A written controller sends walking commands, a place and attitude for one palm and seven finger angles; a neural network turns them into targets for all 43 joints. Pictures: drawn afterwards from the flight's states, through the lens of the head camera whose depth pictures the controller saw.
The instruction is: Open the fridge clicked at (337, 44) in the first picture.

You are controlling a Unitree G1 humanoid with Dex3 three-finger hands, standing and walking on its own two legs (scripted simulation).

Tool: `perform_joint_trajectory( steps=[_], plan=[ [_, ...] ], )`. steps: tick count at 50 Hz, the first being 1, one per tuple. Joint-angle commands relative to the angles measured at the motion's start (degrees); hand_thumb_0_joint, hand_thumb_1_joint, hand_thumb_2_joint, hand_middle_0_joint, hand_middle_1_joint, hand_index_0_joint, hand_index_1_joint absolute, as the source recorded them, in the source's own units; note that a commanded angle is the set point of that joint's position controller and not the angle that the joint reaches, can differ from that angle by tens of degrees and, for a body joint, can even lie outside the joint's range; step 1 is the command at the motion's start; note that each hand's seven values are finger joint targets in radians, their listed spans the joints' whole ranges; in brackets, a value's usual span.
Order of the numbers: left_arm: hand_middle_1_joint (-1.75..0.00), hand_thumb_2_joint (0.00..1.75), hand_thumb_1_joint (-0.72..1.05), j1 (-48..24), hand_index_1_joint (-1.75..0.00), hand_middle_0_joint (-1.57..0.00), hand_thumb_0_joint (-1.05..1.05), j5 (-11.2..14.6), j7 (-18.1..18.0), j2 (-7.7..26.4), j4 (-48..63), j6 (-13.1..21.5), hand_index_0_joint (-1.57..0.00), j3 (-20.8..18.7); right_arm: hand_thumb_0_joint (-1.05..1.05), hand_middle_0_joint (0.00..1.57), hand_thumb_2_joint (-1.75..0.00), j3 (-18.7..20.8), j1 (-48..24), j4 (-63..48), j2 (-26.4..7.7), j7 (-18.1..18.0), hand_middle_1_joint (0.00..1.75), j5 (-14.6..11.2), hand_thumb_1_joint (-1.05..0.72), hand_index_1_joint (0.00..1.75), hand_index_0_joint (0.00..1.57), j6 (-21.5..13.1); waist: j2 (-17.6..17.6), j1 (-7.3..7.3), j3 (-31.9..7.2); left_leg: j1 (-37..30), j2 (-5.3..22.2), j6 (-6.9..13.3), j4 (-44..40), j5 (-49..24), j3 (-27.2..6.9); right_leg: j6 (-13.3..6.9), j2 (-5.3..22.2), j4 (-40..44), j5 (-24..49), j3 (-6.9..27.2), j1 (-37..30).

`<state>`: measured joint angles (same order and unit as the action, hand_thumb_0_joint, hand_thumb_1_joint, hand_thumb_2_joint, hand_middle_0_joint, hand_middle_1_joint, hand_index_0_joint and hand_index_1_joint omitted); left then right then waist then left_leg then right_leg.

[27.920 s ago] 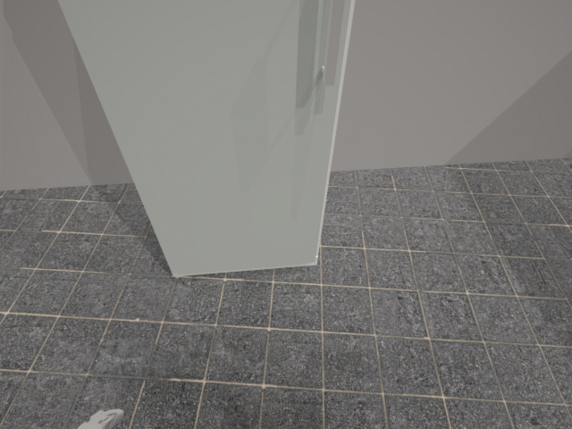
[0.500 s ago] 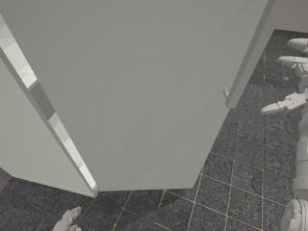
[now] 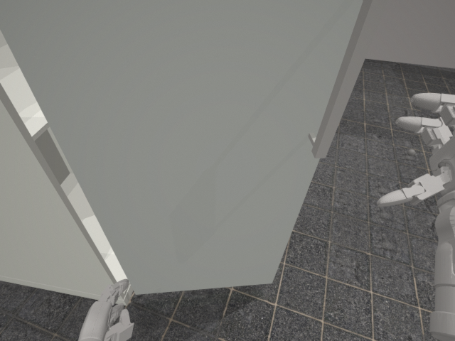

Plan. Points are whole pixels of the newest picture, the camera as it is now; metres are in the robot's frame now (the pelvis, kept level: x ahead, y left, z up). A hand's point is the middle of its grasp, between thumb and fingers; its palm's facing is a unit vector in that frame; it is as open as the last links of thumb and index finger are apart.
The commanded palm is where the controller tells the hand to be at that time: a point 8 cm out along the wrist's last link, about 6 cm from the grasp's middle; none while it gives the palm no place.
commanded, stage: slip the hand off the handle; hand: right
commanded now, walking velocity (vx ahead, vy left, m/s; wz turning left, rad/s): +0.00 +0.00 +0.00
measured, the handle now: (336, 85) +0.47 -0.17 +0.25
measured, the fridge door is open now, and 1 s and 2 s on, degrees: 75 75 75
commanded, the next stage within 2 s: draw the hand back to the body in 0.18 s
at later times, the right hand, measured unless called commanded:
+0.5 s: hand (406, 175) +0.30 -0.23 +0.21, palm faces +0.03 +1.00 -0.06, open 14.7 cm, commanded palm +0.25 -0.29 +0.22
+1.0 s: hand (444, 221) +0.24 -0.27 +0.19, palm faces +0.42 +0.88 -0.22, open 13.6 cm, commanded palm +0.19 -0.30 +0.20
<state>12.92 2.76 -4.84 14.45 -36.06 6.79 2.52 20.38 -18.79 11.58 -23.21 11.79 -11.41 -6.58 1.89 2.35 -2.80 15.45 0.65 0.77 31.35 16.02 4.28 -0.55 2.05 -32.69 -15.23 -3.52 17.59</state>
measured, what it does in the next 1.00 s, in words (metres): stands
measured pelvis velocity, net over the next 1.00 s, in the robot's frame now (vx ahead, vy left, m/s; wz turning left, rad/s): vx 0.00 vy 0.00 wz -0.01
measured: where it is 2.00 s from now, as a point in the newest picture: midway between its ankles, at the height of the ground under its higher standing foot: outside the picture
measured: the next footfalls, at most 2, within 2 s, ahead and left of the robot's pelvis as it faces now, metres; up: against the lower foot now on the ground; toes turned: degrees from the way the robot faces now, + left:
none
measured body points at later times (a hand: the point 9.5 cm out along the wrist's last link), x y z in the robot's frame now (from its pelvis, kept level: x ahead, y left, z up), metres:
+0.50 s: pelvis +0.00 +0.01 +0.00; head -0.03 +0.04 +0.45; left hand +0.20 +0.24 -0.07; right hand +0.29 -0.29 +0.22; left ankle +0.01 +0.11 -0.73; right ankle +0.02 -0.11 -0.73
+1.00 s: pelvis +0.00 +0.00 +0.01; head -0.02 +0.01 +0.46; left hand +0.21 +0.20 -0.05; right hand +0.21 -0.31 +0.20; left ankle +0.01 +0.11 -0.73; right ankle +0.02 -0.11 -0.73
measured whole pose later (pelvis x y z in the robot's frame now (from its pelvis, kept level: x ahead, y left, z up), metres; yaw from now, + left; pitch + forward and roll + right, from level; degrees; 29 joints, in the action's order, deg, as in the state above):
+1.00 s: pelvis +0.00 +0.00 +0.01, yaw -1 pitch -4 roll +1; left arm 9.5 0.2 -4.7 13.1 -36.6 11.1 4.2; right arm 20.0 7.7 -15.3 -20.2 -0.8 -8.4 2.5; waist 1.8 4.7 0.8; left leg 7.2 0.6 0.8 25.2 13.7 5.0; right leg -0.3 1.7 -27.0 -12.8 -2.7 9.8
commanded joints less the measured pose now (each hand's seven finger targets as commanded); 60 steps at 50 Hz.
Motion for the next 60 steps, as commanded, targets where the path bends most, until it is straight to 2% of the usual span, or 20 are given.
perform_joint_trajectory(
  steps=[1, 8, 11, 15, 16, 17, 18, 22, 24, 28, 35, 40, 41, 42, 43, 44, 45, 50, 54, 60],
  plan=[
    [-0.3, 0.9, 0.9, -6.27, -0.3, -0.2, 0.0, 0.11, -1.06, 6.98, 8.69, 3.67, -0.2, -2.27, 0.0, 0.25, -0.2, 2.57, -19.83, -16.21, -12.49, 0.2, 1.15, -1.49, 0.55, 1.15, 0.25, -3.26, 0.96, -0.62, -11.39, 0.3, -1.5, 0.53, -5.7, -6.53, -2.54, -1.19, -1.41, 5.19, 6.27, 3.81, -8.58],
    [-0.3, 0.9, 0.9, -8.21, -0.3, -0.2, 0.0, -0.04, -1.15, 6.46, 8.74, 3.98, -0.2, -1.53, 0.0, 0.25, -0.2, 5.1, -13.75, -18.29, -13.58, -0.09, 1.15, -2.21, 0.55, 1.15, 0.25, -2.15, 1.47, 0.62, -9.19, -1.04, -1.1, 0.39, -6.59, -5.13, -2.83, -1.02, -1.66, 5.76, 4.65, 3.38, -7.11],
    [-0.3, 0.9, 0.9, -8.59, -0.3, -0.2, 0.0, 0.01, -1.55, 6.59, 8.31, 3.9, -0.2, -1.26, 0.0, 0.25, -0.2, 5.83, -14.62, -17.08, -14.52, 0.03, 1.15, -2.58, 0.55, 1.15, 0.25, -1.13, -0.68, 0.01, -7.05, -0.62, -0.75, 0.01, -7.68, -3.02, -3.43, -1.12, -1.58, 5.87, 2.85, 3.19, -5.76],
    [-0.3, 0.9, 0.9, -9.01, -0.3, -0.2, 0.0, 0.08, -2.07, 6.48, 8.09, 4.59, -0.2, -1.21, 0.0, 0.25, -0.2, 3.58, -18.84, -17.5, -13.49, 0.4, 1.15, -2.34, 0.55, 1.15, 0.25, -1.56, 1.54, -0.81, -7.17, 0.36, -0.53, 0.03, -8.27, -0.47, -3.98, -1.16, -1.76, 5.52, 1.34, 3.44, -6.15],
    [-0.3, 0.9, 0.9, -10.72, -0.3, -0.2, 0.0, 1.78, -2.8, 7.49, 8.12, 4.91, -0.2, -0.64, 0.0, 0.25, -0.2, 2.05, -16.76, -9.0, -12.86, 3.8, 1.15, -6.21, 0.55, 1.15, 0.25, 7.04, 3.85, -0.19, -9.08, -3.14, 0.08, 0.47, -9.23, -1.08, -4.54, -1.32, -1.72, 7.23, -0.45, 3.83, -6.67],
    [-0.3, 0.9, 0.9, -11.4, -0.3, -0.2, 0.0, 2.3, -3.32, 7.15, 9.28, 5.34, -0.2, -0.41, 0.0, 0.25, -0.2, 2.03, -20.51, -15.8, -13.49, 5.61, 1.15, -7.18, 0.55, 1.15, 0.25, 10.84, 5.22, 0.35, -10.76, -4.93, 0.37, 0.47, -9.56, -3.7, -4.02, -1.53, -1.82, 7.62, 1.88, 4.14, -8.53],
    [-0.3, 0.9, 0.9, -11.72, -0.3, -0.2, 0.0, 2.18, -3.71, 7.2, 9.49, 5.63, -0.2, -0.51, 0.0, 0.25, -0.2, 4.14, -20.85, -17.23, -16.02, 6.37, 1.15, -7.26, 0.55, 1.15, 0.25, 13.44, 5.85, 0.82, -12.58, -6.03, 0.37, 0.41, -9.4, -5.38, -4.05, -1.55, -2.1, 7.18, 3.64, 3.95, -9.37],
    [-0.3, 0.9, 0.9, -13.05, -0.3, -0.2, 0.0, 2.54, -3.0, 7.38, 11.13, 6.21, -0.2, 0.29, 0.0, 0.25, -0.2, 6.64, -13.55, -18.01, -18.17, 9.85, 1.15, -8.43, 0.55, 1.15, 0.25, 23.35, 1.75, 2.7, -13.43, -9.01, 0.9, 0.23, -7.94, -13.58, -4.08, -1.84, -2.23, 6.94, 9.46, 4.48, -9.3],
    [-0.3, 0.9, 0.9, -13.45, -0.3, -0.2, 0.0, 2.38, -2.19, 7.2, 11.78, 5.86, -0.2, 0.16, 0.0, 0.25, -0.2, 10.74, -11.23, -20.58, -20.55, 9.98, 1.15, -9.29, 0.55, 1.15, 0.25, 24.37, -1.23, 3.33, -13.59, -10.37, 1.06, -0.25, -7.85, -15.93, -4.64, -1.59, -2.12, 6.19, 11.29, 4.44, -9.05],
    [-0.3, 0.9, 0.9, -12.78, -0.3, -0.2, 0.0, 2.21, -0.85, 6.82, 12.37, 5.65, -0.2, -0.01, 0.0, 0.25, -0.2, 12.34, -2.99, -20.98, -16.92, 9.07, 1.15, -11.43, 0.55, 1.15, 0.25, 22.68, -5.57, 3.11, -9.45, -7.44, 0.25, -0.66, -7.86, -15.36, -3.69, -1.37, -1.99, 6.39, 10.44, 4.06, -8.59],
    [-0.3, 0.9, 0.9, -12.78, -0.3, -0.2, 0.0, 2.64, -0.97, 7.14, 12.33, 4.92, -0.2, -0.21, 0.0, 0.25, -0.2, 6.21, -2.45, -25.52, -12.8, 8.66, 1.15, -9.22, 0.55, 1.15, 0.25, 25.19, 3.2, 1.17, -3.39, -2.1, 0.01, -0.41, -9.28, -9.14, -3.93, -1.34, -1.76, 6.52, 7.4, 3.79, -9.74],
    [-0.3, 0.9, 0.9, -12.59, -0.3, -0.2, 0.0, 1.91, -2.21, 6.52, 12.85, 6.73, -0.2, 0.17, 0.0, 0.24, -0.29, 7.51, -4.47, -37.42, -15.19, 7.77, 1.04, -9.11, 0.37, 1.04, 0.24, 20.89, 4.54, 1.06, -8.81, -4.62, -1.06, 0.0, -9.38, -8.24, -2.7, -1.7, -2.16, 7.11, 8.17, 4.43, -13.69],
    [-0.3, 0.9, 0.9, -12.1, -0.3, -0.2, 0.0, -1.55, -1.2, 5.96, 11.39, 8.19, -0.2, -0.47, 0.0, 0.24, -0.31, 8.16, -3.44, -43.24, -19.02, -3.41, 1.02, -0.34, 0.33, 1.02, 0.24, 13.09, 3.15, 1.79, -1.18, -1.15, -0.77, -0.19, -13.45, -6.3, -3.8, -1.3, -2.64, 7.78, 7.09, 3.6, -10.64],
    [-0.3, 0.9, 0.9, -11.5, -0.3, -0.2, 0.0, -2.14, -1.08, 6.12, 9.19, 8.94, -0.2, -0.46, 0.0, 0.24, -0.32, 5.67, 5.51, -36.89, -12.22, -8.03, 1.0, 0.17, 0.3, 1.0, 0.24, 10.73, 1.66, 1.0, 0.24, -1.14, -0.26, -0.11, -12.73, -4.91, -2.64, -0.93, -2.23, 8.59, 5.09, 3.34, -9.87],
    [-0.3, 0.9, 0.9, -10.99, -0.3, -0.2, 0.0, -2.1, -0.83, 5.95, 8.93, 8.84, -0.2, -0.38, 0.0, 0.24, -0.34, 4.47, 11.11, -35.72, -9.31, -10.0, 0.98, 0.64, 0.26, 0.98, 0.24, 9.91, 1.37, 1.34, 0.35, -1.78, -0.23, -0.07, -11.9, -4.03, -2.22, -0.73, -1.89, 9.29, 3.85, 3.81, -9.54],
    [-0.3, 0.9, 0.9, -10.73, -0.3, -0.2, 0.0, -2.29, -0.57, 6.26, 8.11, 8.38, -0.2, -0.91, 0.0, 0.24, -0.36, 5.57, 12.14, -37.51, -10.53, -11.73, 0.96, 1.75, 0.22, 0.96, 0.24, 8.38, -0.38, 1.8, -1.14, -3.7, -0.36, 0.04, -12.38, -4.93, -2.29, -0.83, -1.69, 9.63, 4.5, 3.63, -9.93],
    [-0.3, 0.9, 0.9, -10.39, -0.3, -0.2, 0.0, -2.36, -0.52, 5.77, 8.02, 7.92, -0.2, -0.89, 0.0, 0.24, -0.37, 5.67, 13.83, -37.76, -10.06, -12.89, 0.94, 2.29, 0.19, 0.94, 0.24, 6.92, 1.12, 1.55, -2.53, -5.18, 0.01, -0.05, -11.54, -5.45, -2.43, -0.95, -1.63, 9.97, 4.72, 3.23, -10.37],
    [-0.3, 0.9, 0.9, -9.93, -0.3, -0.2, 0.0, -2.65, -0.67, 5.46, 7.19, 6.38, -0.2, -1.51, 0.0, 0.23, -0.46, 4.01, 17.13, -38.25, -7.9, -16.01, 0.83, 4.53, 0.01, 0.83, 0.23, 2.37, 4.05, 1.32, -3.66, -7.57, -0.01, 0.09, -12.22, -4.8, -2.78, -1.02, -1.18, 12.03, 4.21, 2.87, -12.01],
    [-0.3, 0.9, 0.9, -10.72, -0.3, -0.2, 0.0, -3.08, -0.91, 5.65, 6.85, 6.05, -0.2, -1.95, 0.0, 0.23, -0.53, 3.68, 20.57, -39.1, -7.85, -17.22, 0.75, 5.7, -0.14, 0.75, 0.23, 0.57, 0.93, 1.71, -3.33, -8.85, -0.2, 0.06, -12.67, -6.5, -2.59, -1.42, -1.0, 12.58, 6.45, 2.93, -12.73],
    [-0.3, 0.9, 0.9, -10.73, -0.3, -0.2, 0.0, -3.41, -0.79, 5.47, 6.67, 5.91, -0.2, -2.37, 0.0, 0.22, -0.64, 4.37, 25.8, -41.17, -7.88, -18.0, 0.62, 6.73, -0.36, 0.62, 0.22, -0.97, 1.23, 2.2, -2.31, -10.16, -0.3, 0.19, -12.24, -8.76, -1.97, -1.17, -1.11, 13.4, 9.31, 3.36, -13.03]
  ],
)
